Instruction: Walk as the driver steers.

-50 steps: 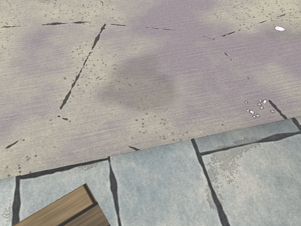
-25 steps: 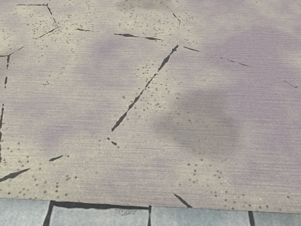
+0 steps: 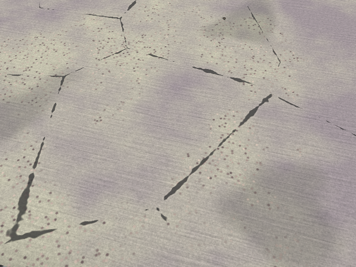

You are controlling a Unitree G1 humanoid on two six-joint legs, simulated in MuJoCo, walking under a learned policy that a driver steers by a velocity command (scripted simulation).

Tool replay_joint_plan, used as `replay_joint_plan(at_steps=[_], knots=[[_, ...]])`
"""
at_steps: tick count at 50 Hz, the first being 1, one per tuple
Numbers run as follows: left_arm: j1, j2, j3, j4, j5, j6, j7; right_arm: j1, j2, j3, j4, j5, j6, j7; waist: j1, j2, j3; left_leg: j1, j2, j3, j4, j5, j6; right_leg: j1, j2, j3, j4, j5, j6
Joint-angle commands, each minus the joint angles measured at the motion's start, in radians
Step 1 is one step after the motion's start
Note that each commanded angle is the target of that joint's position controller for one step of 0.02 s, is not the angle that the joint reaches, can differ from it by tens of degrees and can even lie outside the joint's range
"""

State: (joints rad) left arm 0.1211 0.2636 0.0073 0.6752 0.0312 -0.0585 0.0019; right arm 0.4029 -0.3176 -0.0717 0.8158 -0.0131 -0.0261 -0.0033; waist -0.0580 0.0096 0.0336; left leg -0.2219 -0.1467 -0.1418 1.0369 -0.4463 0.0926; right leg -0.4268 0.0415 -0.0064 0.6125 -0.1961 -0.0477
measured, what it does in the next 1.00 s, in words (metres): walks ahead, turning right: left foot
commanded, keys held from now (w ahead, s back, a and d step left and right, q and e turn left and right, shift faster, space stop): w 0.26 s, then e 0.74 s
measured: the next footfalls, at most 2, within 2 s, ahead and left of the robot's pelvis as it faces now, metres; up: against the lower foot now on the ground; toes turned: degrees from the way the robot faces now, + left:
left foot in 0.42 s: +0.28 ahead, +0.13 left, +0.00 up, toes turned +3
right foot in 1.02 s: +0.39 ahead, -0.16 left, -0.14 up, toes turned -22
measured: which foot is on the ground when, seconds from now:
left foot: up 0.00-0.40, down 0.42-1.00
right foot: down 0.00-0.44, up 0.46-1.00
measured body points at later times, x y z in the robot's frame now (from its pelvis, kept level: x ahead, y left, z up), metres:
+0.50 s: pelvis +0.21 +0.03 +0.00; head +0.23 +0.04 +0.45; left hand +0.21 +0.29 -0.14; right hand +0.38 -0.20 -0.10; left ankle +0.24 +0.13 -0.72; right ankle +0.10 -0.09 -0.67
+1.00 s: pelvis +0.31 -0.03 -0.06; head +0.33 -0.06 +0.39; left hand +0.60 +0.15 -0.13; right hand +0.26 -0.31 -0.19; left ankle +0.25 +0.13 -0.72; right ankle +0.38 -0.16 -0.80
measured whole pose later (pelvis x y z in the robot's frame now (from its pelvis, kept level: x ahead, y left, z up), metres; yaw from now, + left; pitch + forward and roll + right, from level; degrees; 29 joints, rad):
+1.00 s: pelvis +0.31 -0.03 -0.06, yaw -17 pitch -1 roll +4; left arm 0.02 0.31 0.09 0.72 0.01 0.09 -0.09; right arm 0.35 -0.28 -0.07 0.79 -0.04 -0.06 -0.03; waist -0.08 -0.04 0.06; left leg -0.21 0.16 0.29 0.98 -0.70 -0.08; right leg -0.36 -0.07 0.01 0.43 0.38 0.01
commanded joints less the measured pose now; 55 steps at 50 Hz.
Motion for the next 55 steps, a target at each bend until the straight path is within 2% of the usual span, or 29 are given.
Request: replay_joint_plan(at_steps=[1,4,7,14,16,20,21,22,23,24,26,27,29,30,31,32,34,37,40,44,46,48,49,50,51,52,53,54,55], knots=[[0.157,0.092,0.039,-0.006,0.0,0.001,-0.006,-0.009,-0.089,-0.012,-0.068,-0.009,-0.012,0.01,0.073,-0.029,-0.033,-0.369,0.101,-0.011,0.224,0.094,-0.016,0.32,-0.351,0.497,-0.348,-0.058,-0.179],[0.199,0.097,0.038,0.045,-0.013,-0.03,-0.018,-0.023,-0.054,-0.004,-0.066,-0.019,0.025,0.018,0.043,-0.104,-0.013,-0.317,0.134,-0.008,0.1,0.118,-0.033,0.261,-0.271,0.321,-0.386,0.159,-0.144],[0.246,0.121,0.047,0.076,-0.019,-0.048,-0.022,-0.074,-0.046,-0.003,-0.073,-0.019,0.033,0.023,0.038,-0.099,-0.014,-0.364,0.139,-0.01,0.005,0.195,-0.045,0.287,-0.259,0.237,-0.427,0.24,-0.163],[0.321,0.122,0.048,0.137,-0.032,-0.02,-0.013,-0.323,0.014,0.033,-0.132,-0.027,0.026,0.045,0.091,-0.102,0.011,-0.358,0.195,0.145,-0.262,0.387,-0.084,0.324,-0.211,0.089,-0.438,0.447,-0.155],[0.339,0.127,0.045,0.146,-0.013,-0.021,-0.012,-0.284,-0.012,0.021,-0.097,-0.03,0.015,0.039,0.081,-0.089,-0.034,-0.316,0.193,0.16,-0.165,0.503,-0.066,0.358,-0.228,0.083,-0.337,0.633,-0.167],[0.288,0.143,0.048,0.131,-0.016,-0.008,-0.007,-0.21,-0.009,0.016,-0.051,-0.036,-0.009,0.025,0.039,-0.11,-0.055,-0.057,0.109,0.196,-0.299,0.363,-0.034,0.269,-0.178,0.078,-0.104,0.851,-0.118],[0.25,0.155,0.054,0.12,-0.025,-0.004,-0.003,-0.106,-0.016,0.01,-0.019,-0.037,-0.021,0.021,-0.022,-0.112,-0.069,0.06,0.105,0.186,-0.417,0.419,-0.022,0.229,-0.157,0.088,0.045,0.821,-0.097],[0.24,0.143,0.059,0.106,-0.036,-0.003,0.001,0.011,-0.071,-0.004,0.02,-0.037,-0.039,0.011,-0.067,-0.031,-0.101,0.214,0.177,0.125,-0.548,0.727,-0.002,0.133,-0.097,0.074,0.262,0.588,-0.062],[0.388,0.022,0.036,0.081,-0.04,-0.001,0.004,0.019,-0.153,-0.022,0.015,-0.029,-0.048,0.004,0.025,0.244,-0.187,0.458,0.517,-0.179,-0.553,1.21,0.122,-0.122,0.019,0.004,0.584,-0.341,-0.004],[0.408,0.077,0.048,0.118,-0.02,0.013,0.03,0.015,-0.108,-0.01,-0.015,0.012,-0.042,0.013,0.011,0.118,-0.186,0.403,0.554,-0.215,-0.548,1.367,0.173,-0.198,0.019,0.059,0.677,-0.413,-0.004],[0.324,0.102,0.06,0.099,-0.015,0.041,0.032,-0.146,-0.051,0.002,-0.054,0.013,-0.032,0.01,0.063,0.09,-0.111,0.246,0.519,-0.122,-0.668,0.976,0.163,-0.207,-0.054,0.06,0.636,-0.318,0.01],[0.269,0.114,0.071,0.085,-0.011,0.057,0.021,-0.165,-0.032,0.01,-0.055,0.006,-0.033,0.007,0.059,0.1,-0.062,0.162,0.496,-0.073,-0.701,0.942,0.148,-0.172,-0.069,0.062,0.599,-0.278,0.017],[0.27,0.093,0.074,0.083,-0.007,0.103,-0.002,-0.178,-0.044,0.005,-0.056,-0.016,-0.031,0.001,0.084,0.11,-0.058,0.04,0.45,0.044,-0.732,0.835,0.159,-0.079,-0.059,0.018,0.589,-0.18,0.028],[0.244,0.092,0.079,0.07,-0.003,0.12,-0.008,-0.198,-0.053,0.0,-0.065,-0.023,-0.037,-0.005,0.085,0.104,-0.065,0.028,0.469,0.059,-0.722,0.81,0.166,-0.085,-0.059,0.017,0.624,-0.104,0.017],[0.213,0.09,0.082,0.055,-0.003,0.13,-0.011,-0.191,-0.046,0.002,-0.065,-0.018,-0.041,-0.007,0.084,0.079,-0.066,0.034,0.471,0.078,-0.714,0.817,0.161,-0.108,-0.057,0.019,0.622,-0.064,0.012],[0.158,0.095,0.09,0.039,-0.013,0.134,-0.014,-0.16,-0.055,0.001,-0.059,-0.017,-0.046,-0.006,0.074,0.082,-0.041,0.06,0.437,0.11,-0.729,0.693,0.143,-0.177,-0.049,0.011,0.583,0.011,0.016],[0.048,0.102,0.1,0.004,0.002,0.136,-0.017,-0.109,-0.066,-0.005,-0.043,-0.003,-0.059,-0.016,0.046,0.095,-0.025,0.153,0.449,0.123,-0.713,0.53,0.089,-0.292,-0.066,0.053,0.52,0.091,0.021],[-0.019,0.1,0.107,-0.022,0.004,0.147,-0.025,-0.06,-0.074,-0.008,-0.043,-0.013,-0.069,-0.025,0.027,0.105,-0.018,0.19,0.493,0.11,-0.687,0.461,0.089,-0.357,-0.076,0.074,0.475,0.139,0.032],[-0.076,0.112,0.111,-0.049,-0.009,0.158,-0.055,-0.086,-0.085,-0.015,-0.059,-0.024,-0.074,-0.033,0.039,0.082,0.02,0.112,0.493,0.127,-0.672,0.181,0.053,-0.311,-0.096,0.09,0.294,0.334,0.056],[-0.144,0.071,0.094,-0.048,-0.024,0.16,-0.102,-0.078,-0.074,-0.015,-0.072,-0.038,-0.076,-0.024,-0.005,0.043,0.04,-0.031,0.43,0.253,-0.525,-0.011,-0.02,-0.06,-0.075,0.012,-0.009,0.561,0.069],[-0.159,0.076,0.093,-0.033,-0.031,0.159,-0.111,-0.073,-0.085,-0.021,-0.071,-0.032,-0.074,-0.025,-0.018,0.036,0.059,-0.071,0.432,0.266,-0.423,-0.073,-0.034,0.005,-0.078,0.002,-0.079,0.58,0.077],[-0.116,0.094,0.095,0.013,-0.032,0.15,-0.093,-0.067,-0.071,-0.022,-0.06,-0.033,-0.044,-0.037,-0.017,0.039,0.074,-0.04,0.446,0.265,-0.263,-0.088,-0.041,0.022,-0.107,0.01,-0.175,0.578,0.067],[-0.053,0.1,0.096,0.054,-0.018,0.145,-0.081,-0.048,-0.061,-0.022,-0.05,-0.026,-0.03,-0.038,-0.001,0.017,0.057,-0.048,0.435,0.284,-0.146,-0.077,-0.041,0.106,-0.103,-0.001,-0.232,0.581,0.059],[0.089,0.099,0.1,0.115,0.012,0.13,-0.067,-0.057,-0.059,-0.021,-0.038,0.007,-0.013,-0.031,0.08,-0.019,0.028,-0.073,0.389,0.347,0.032,-0.029,-0.042,0.264,-0.078,-0.046,-0.347,0.641,0.05],[0.277,0.134,0.119,0.215,0.048,0.105,-0.054,-0.039,-0.041,-0.017,-0.026,0.026,-0.001,-0.029,0.157,-0.131,-0.043,-0.172,0.318,0.399,0.318,-0.111,-0.044,0.504,-0.061,-0.067,-0.36,0.71,0.027],[0.395,0.247,0.143,0.257,0.058,0.077,-0.051,0.006,-0.008,-0.015,-0.033,0.029,0.008,-0.024,0.168,-0.338,-0.06,-0.514,0.221,0.378,0.747,-0.546,-0.058,0.755,-0.169,0.013,-0.091,1.301,0.002],[0.413,0.325,0.145,0.211,0.002,0.064,-0.06,0.02,0.003,-0.007,-0.082,0.026,0.02,-0.03,0.138,-0.337,-0.183,-0.756,0.227,0.261,0.908,-0.506,-0.069,0.873,-0.351,0.204,0.076,1.706,-0.095],[0.332,0.319,0.145,0.152,-0.036,0.064,-0.055,-0.036,-0.019,-0.002,-0.094,-0.001,0.029,-0.043,0.142,-0.196,-0.277,-0.783,0.234,0.226,0.996,-0.349,-0.075,0.796,-0.419,0.294,0.014,1.552,-0.17],[0.224,0.279,0.13,0.107,-0.043,0.07,-0.038,-0.08,-0.017,0.005,-0.102,-0.02,0.032,-0.045,0.105,-0.119,-0.289,-0.803,0.234,0.198,1.028,-0.221,-0.074,0.703,-0.424,0.318,-0.028,1.244,-0.223]])
Keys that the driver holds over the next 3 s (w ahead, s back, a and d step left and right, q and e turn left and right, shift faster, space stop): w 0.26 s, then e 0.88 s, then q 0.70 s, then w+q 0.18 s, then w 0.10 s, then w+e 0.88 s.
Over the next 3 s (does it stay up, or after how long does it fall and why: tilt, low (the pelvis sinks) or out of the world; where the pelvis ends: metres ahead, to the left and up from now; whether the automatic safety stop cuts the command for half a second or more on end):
stays up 0.86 -0.13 -0.15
